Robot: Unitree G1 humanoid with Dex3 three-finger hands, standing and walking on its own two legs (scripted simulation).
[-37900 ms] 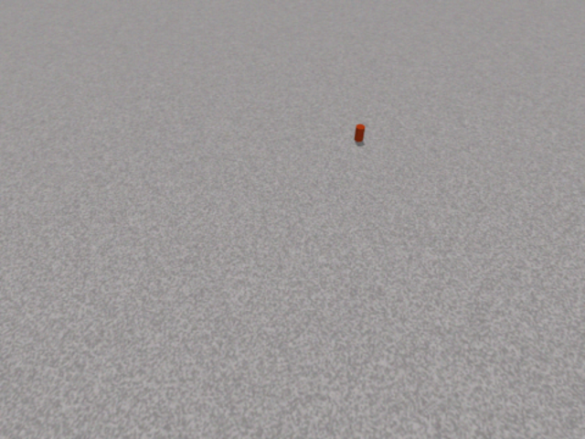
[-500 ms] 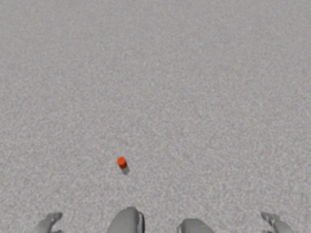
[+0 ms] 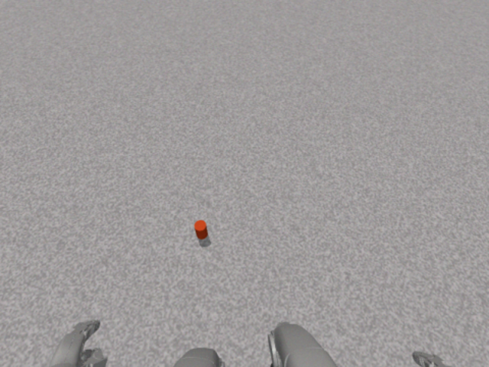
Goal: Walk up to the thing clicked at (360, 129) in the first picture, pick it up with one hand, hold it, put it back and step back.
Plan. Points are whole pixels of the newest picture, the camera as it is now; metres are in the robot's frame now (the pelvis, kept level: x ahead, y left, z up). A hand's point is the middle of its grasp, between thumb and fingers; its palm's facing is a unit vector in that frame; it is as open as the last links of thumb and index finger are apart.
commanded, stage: step back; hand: left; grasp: from above
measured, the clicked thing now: (201, 229) +0.65 +0.20 -0.72
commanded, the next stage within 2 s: none
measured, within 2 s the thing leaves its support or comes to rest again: neither
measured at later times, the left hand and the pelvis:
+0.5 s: hand out of the picture -0.07 +0.23 -0.13, palm faces -0.03 -0.90 -0.44, open 7.4 cm; pelvis -0.17 -0.04 +0.00, yaw -1 degrees
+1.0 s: hand out of the picture -0.29 +0.22 -0.14, palm faces -0.03 -0.91 -0.42, open 7.4 cm; pelvis -0.35 -0.05 -0.01, yaw -3 degrees
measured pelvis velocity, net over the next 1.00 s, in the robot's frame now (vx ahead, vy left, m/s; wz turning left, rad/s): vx -0.35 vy -0.05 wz -0.05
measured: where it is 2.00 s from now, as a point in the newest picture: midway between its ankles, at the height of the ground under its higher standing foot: outside the picture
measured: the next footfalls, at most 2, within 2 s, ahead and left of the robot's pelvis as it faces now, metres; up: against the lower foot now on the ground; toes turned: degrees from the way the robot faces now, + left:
right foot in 0.26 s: -0.09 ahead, -0.16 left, +0.00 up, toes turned -1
left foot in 0.60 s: -0.19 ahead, +0.09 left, +0.00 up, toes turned +0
